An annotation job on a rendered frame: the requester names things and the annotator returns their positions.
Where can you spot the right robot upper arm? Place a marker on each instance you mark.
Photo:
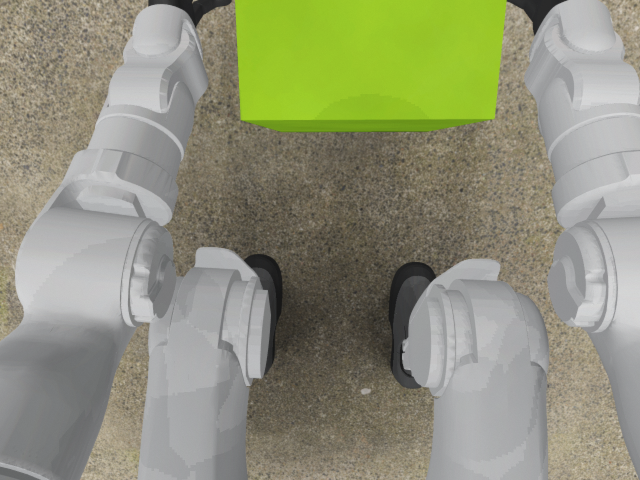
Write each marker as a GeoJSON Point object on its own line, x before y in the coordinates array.
{"type": "Point", "coordinates": [594, 283]}

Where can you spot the robot right forearm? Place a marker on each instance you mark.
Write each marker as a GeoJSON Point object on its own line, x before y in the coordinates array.
{"type": "Point", "coordinates": [588, 102]}

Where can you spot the robot left forearm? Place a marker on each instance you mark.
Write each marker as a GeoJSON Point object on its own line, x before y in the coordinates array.
{"type": "Point", "coordinates": [140, 137]}

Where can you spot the carton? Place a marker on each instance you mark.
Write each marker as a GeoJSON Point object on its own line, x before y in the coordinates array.
{"type": "Point", "coordinates": [368, 65]}

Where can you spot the right robot shin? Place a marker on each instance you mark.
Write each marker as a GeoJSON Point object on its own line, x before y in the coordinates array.
{"type": "Point", "coordinates": [482, 269]}

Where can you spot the left robot hand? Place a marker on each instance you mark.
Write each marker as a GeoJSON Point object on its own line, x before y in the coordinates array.
{"type": "Point", "coordinates": [195, 10]}

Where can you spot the left robot shin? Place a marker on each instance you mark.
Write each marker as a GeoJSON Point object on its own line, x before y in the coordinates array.
{"type": "Point", "coordinates": [206, 257]}

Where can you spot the left robot upper arm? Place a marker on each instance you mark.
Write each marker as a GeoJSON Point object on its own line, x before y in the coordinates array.
{"type": "Point", "coordinates": [86, 280]}

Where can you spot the robot shin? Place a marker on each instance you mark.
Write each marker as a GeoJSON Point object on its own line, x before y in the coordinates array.
{"type": "Point", "coordinates": [482, 269]}
{"type": "Point", "coordinates": [206, 257]}

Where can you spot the right robot hand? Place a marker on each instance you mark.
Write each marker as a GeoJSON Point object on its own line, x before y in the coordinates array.
{"type": "Point", "coordinates": [536, 9]}

